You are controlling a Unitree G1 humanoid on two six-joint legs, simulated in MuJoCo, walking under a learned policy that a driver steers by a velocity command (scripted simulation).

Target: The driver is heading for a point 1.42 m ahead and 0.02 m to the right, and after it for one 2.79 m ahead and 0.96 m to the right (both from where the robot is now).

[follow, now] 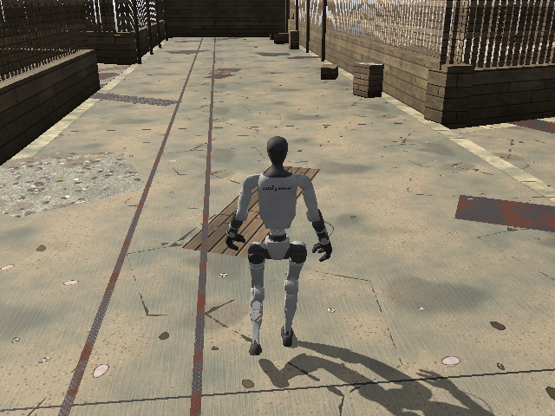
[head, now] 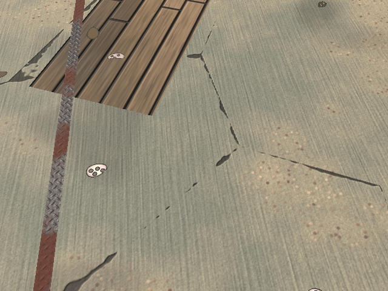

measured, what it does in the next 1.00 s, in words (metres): walks ahead: left foot, then right foot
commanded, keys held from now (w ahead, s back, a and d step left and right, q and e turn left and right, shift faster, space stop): w+e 0.26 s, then e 0.04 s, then no key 0.38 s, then q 0.32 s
